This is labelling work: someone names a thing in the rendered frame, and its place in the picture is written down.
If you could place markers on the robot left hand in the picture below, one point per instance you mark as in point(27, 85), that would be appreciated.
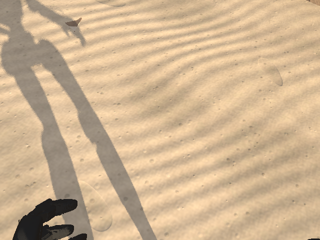
point(30, 227)

